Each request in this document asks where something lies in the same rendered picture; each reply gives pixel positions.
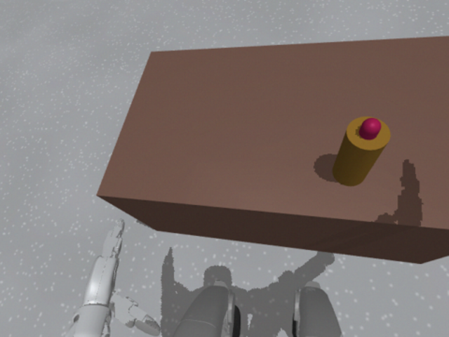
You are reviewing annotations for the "left robot arm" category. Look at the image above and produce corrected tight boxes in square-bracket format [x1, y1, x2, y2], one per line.
[65, 304, 112, 337]

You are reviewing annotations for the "left robot hand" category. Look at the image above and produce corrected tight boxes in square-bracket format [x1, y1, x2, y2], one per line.
[82, 218, 161, 336]

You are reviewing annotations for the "bottle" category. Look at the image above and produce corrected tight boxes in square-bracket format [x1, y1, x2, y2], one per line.
[333, 117, 391, 186]

